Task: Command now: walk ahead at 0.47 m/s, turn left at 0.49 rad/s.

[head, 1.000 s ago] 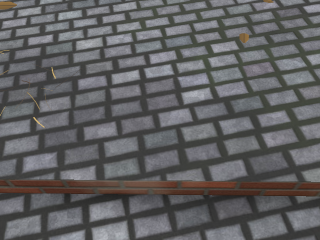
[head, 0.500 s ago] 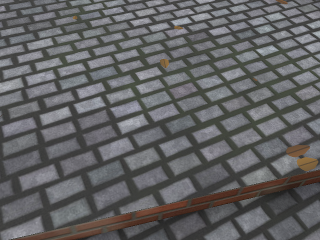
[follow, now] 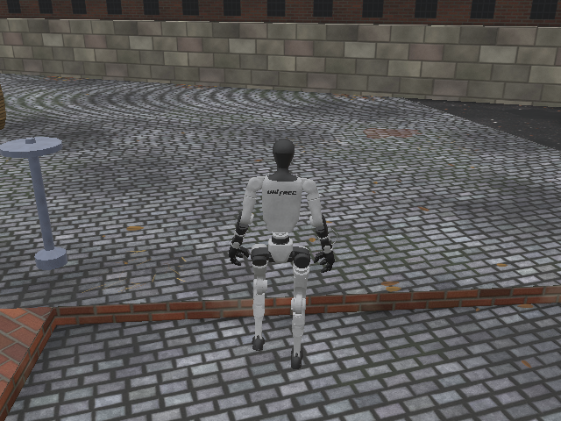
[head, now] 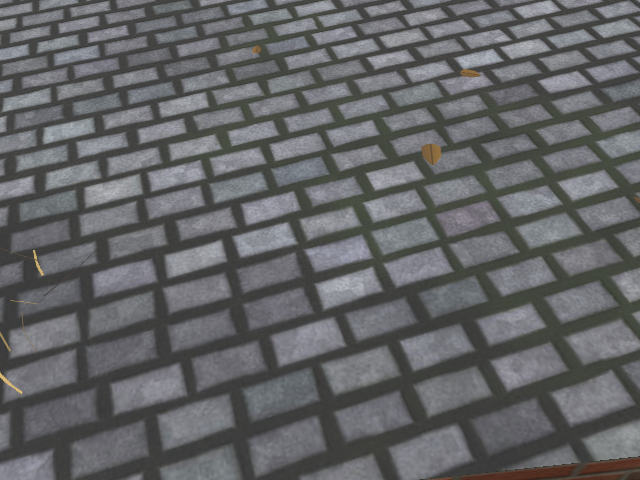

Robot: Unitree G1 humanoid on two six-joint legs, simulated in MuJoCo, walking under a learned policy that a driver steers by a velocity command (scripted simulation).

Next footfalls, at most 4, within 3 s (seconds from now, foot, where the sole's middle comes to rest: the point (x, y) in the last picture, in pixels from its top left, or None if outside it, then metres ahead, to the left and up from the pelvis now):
0.26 left None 0.25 0.12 -0.78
0.82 right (310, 411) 0.59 0.07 -0.64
1.30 left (252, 270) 0.95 0.21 -0.64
1.76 right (350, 211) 1.13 -0.03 -0.64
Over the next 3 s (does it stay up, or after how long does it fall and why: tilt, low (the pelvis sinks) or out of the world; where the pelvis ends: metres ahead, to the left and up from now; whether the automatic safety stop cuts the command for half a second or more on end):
stays up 1.19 0.16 0.13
